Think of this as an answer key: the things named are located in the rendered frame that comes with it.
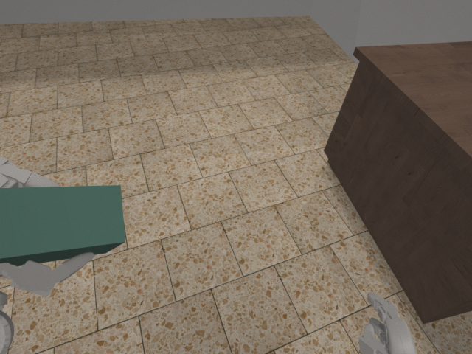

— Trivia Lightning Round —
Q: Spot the left robot hand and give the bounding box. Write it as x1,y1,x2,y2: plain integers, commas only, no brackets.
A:
0,157,95,296

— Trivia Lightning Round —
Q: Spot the table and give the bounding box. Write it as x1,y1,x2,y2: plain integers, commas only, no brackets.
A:
324,41,472,324

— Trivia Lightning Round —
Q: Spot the right robot hand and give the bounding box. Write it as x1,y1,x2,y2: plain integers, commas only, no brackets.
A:
358,292,417,354

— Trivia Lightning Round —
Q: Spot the sponge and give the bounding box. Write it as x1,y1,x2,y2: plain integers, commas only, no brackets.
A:
0,185,125,266

